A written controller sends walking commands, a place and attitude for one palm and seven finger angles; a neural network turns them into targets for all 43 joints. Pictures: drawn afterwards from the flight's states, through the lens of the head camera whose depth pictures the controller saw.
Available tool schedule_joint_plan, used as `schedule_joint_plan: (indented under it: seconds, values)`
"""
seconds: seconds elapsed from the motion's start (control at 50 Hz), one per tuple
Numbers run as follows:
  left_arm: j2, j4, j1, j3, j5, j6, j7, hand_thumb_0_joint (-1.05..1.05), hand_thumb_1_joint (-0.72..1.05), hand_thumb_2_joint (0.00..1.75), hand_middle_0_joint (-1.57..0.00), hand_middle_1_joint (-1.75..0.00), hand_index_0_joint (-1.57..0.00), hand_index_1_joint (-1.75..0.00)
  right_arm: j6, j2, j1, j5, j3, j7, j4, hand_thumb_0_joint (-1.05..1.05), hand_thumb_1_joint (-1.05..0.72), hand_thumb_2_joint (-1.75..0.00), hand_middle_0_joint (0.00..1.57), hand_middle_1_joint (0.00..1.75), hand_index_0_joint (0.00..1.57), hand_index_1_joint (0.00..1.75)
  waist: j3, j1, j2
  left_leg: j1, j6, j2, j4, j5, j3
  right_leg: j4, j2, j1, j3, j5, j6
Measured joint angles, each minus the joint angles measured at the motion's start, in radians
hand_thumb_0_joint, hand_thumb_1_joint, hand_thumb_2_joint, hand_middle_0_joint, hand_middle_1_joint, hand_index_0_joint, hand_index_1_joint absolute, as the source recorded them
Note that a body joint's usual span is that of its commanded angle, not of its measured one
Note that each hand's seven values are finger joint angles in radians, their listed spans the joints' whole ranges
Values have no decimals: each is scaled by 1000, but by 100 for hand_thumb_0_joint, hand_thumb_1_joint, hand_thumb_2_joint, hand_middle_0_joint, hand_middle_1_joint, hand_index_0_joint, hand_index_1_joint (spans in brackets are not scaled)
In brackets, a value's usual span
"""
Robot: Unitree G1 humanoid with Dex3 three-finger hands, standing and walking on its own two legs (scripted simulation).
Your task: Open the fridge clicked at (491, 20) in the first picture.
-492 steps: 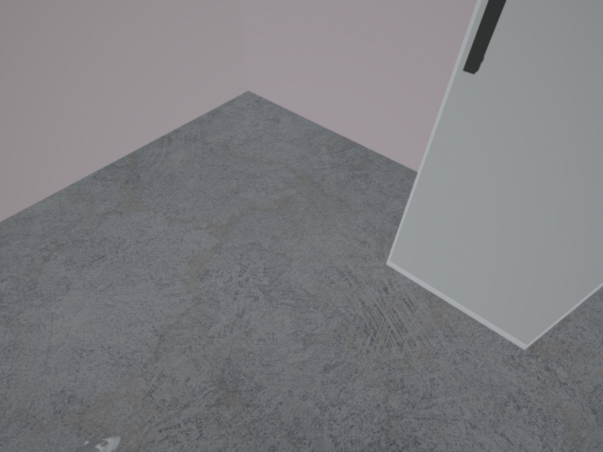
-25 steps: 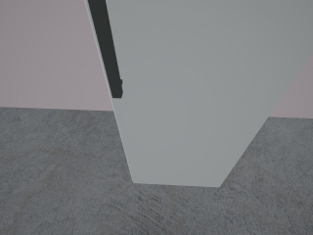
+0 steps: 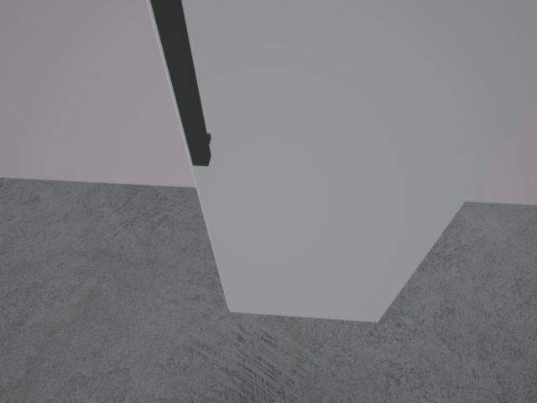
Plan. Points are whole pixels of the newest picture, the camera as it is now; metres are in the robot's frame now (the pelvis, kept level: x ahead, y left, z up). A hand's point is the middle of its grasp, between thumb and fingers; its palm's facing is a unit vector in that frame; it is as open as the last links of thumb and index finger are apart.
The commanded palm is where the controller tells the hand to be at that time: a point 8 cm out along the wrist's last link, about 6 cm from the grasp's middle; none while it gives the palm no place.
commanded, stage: raise the hand to about handle height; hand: left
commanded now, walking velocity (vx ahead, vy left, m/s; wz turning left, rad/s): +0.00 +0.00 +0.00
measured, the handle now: (185, 57) +0.46 +0.15 +0.27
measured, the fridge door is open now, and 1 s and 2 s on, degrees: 0 0 0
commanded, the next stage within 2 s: none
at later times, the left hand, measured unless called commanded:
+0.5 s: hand (106, 370) +0.15 +0.21 +0.04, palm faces +0.14 -0.99 -0.06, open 9.5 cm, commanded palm +0.13 +0.26 +0.05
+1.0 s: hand (52, 277) +0.22 +0.27 +0.14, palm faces +0.09 -0.99 -0.11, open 12.5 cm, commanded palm +0.18 +0.31 +0.16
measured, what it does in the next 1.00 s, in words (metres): stands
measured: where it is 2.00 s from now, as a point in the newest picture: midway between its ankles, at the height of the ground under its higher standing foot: outside the picture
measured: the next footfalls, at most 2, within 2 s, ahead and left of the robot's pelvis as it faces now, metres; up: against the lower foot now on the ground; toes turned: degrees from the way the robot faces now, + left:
none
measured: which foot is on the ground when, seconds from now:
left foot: down 0.00-1.00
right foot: down 0.00-1.00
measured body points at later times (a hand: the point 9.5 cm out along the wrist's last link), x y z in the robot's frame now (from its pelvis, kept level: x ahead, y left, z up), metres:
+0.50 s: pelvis -0.03 +0.00 -0.04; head -0.01 +0.02 +0.41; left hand +0.13 +0.27 +0.05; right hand +0.21 -0.20 -0.07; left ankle -0.04 +0.11 -0.74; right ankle +0.02 -0.11 -0.74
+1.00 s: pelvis -0.01 +0.02 +0.00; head -0.03 +0.01 +0.45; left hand +0.20 +0.32 +0.15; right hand +0.18 -0.21 -0.06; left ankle -0.04 +0.11 -0.74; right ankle +0.02 -0.11 -0.74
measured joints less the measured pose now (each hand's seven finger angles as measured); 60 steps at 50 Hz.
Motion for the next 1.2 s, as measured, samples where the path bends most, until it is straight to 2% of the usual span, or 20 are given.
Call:
schedule_joint_plan:
  seconds: [0.06,0.1,0.14,0.2,0.24,0.3,0.36,0.44,0.5,0.54,0.6,0.66,0.74,0.84,0.94,1.08,1.2]
  values:
    - [23,-346,33,9,-52,-81,29,5,94,89,-21,-32,-21,-32,-121,-55,16,22,-17,-15,-96,4,-93,-90,20,30,21,30,-38,-20,12,-43,4,-9,38,-6,-24,29,-15,-27,-21,-16,3]
    - [23,-468,-7,37,-69,-174,-1,4,90,88,-21,-33,-21,-33,-167,-89,-15,15,-37,-10,-160,3,-93,-90,20,30,21,30,-72,-38,16,-95,6,-10,81,-17,-33,60,-21,-70,-29,-23,4]
    - [17,-524,-49,72,-97,-306,-73,3,86,86,-20,-35,-21,-35,-192,-110,-64,8,-58,6,-227,3,-92,-90,20,30,20,30,-112,-49,4,-161,5,-7,137,-35,-26,113,-23,-139,-21,-36,1]
    - [7,-535,-73,113,-144,-500,-249,2,79,84,-21,-39,-21,-39,-192,-124,-148,4,-87,46,-338,3,-92,-90,20,30,20,30,-140,-57,-22,-251,0,7,239,-76,-13,208,-17,-235,-5,-66,-8]
    - [13,-540,-49,126,-156,-548,-346,1,75,82,-21,-42,-21,-41,-178,-133,-188,10,-98,59,-415,2,-91,-90,20,30,20,30,-146,-51,-35,-294,0,14,292,-84,-10,262,-13,-281,2,-86,-11]
    - [28,-565,23,134,-180,-503,-397,1,67,79,-22,-46,-22,-46,-147,-142,-220,23,-105,51,-508,2,-91,-90,19,30,20,30,-147,-27,-52,-331,1,17,347,-121,-15,308,-13,-317,3,-105,-12]
    - [36,-602,85,152,-180,-455,-357,1,59,76,-23,-50,-23,-50,-139,-142,-216,23,-100,33,-560,2,-91,-90,19,30,20,30,-136,3,-53,-349,0,18,373,-133,-38,315,-15,-315,-19,-112,-13]
    - [51,-672,80,167,-171,-481,-308,2,50,73,-24,-56,-24,-56,-163,-129,-191,14,-55,20,-547,1,-91,-90,19,30,20,30,-112,37,-35,-356,3,17,396,-138,-81,302,-18,-287,-61,-111,-11]
    - [63,-692,-2,153,-172,-487,-340,2,43,70,-24,-61,-24,-60,-178,-106,-179,16,-4,16,-496,1,-90,-90,19,30,20,30,-93,48,-12,-346,7,14,396,-134,-101,282,-21,-259,-81,-104,-7]
    - [79,-690,-66,146,-170,-449,-376,2,38,68,-24,-64,-24,-63,-181,-81,-168,19,27,13,-460,1,-90,-90,20,30,20,30,-89,47,2,-329,9,11,379,-127,-101,260,-21,-239,-82,-93,-4]
    - [111,-673,-129,160,-179,-349,-416,1,31,65,-24,-68,-25,-68,-178,-43,-145,23,62,10,-421,2,-90,-90,20,30,21,30,-92,29,15,-288,13,8,329,-108,-87,216,-19,-206,-69,-73,2]
    - [134,-670,-147,203,-204,-253,-417,1,24,62,-25,-73,-25,-72,-181,-25,-113,24,80,10,-406,2,-90,-90,20,30,21,30,-96,4,22,-243,17,4,272,-87,-68,170,-18,-173,-52,-51,7]
    - [145,-707,-140,266,-233,-204,-397,1,15,58,-26,-79,-26,-78,-206,-43,-72,22,76,14,-396,2,-90,-90,20,30,21,30,-94,-8,26,-189,20,1,211,-67,-49,117,-15,-130,-35,-29,13]
    - [147,-739,-165,298,-241,-176,-401,1,3,53,-27,-86,-27,-86,-230,-97,-57,30,48,5,-371,2,-90,-90,20,30,21,30,-84,9,27,-138,26,-7,160,-50,-44,70,-17,-80,-31,-12,20]
    - [170,-733,-229,315,-235,-112,-419,1,-9,48,-28,-94,-28,-93,-236,-132,-83,38,29,-16,-360,2,-90,-90,20,30,21,30,-71,25,21,-80,27,-13,110,-30,-46,25,-19,-23,-33,3,23]
    - [222,-712,-341,377,-253,-32,-449,0,-25,41,-29,-104,-29,-104,-226,-129,-137,46,36,-26,-378,2,-90,-90,20,30,20,30,-66,43,20,-6,22,-14,42,-2,-48,-35,-14,49,-37,25,19]
    - [262,-671,-447,421,-257,73,-486,0,-39,35,-30,-113,-30,-112,-184,-111,-177,55,66,-23,-394,2,-90,-90,20,30,20,30,-64,59,31,27,19,-14,3,18,-52,-69,-11,81,-42,39,15]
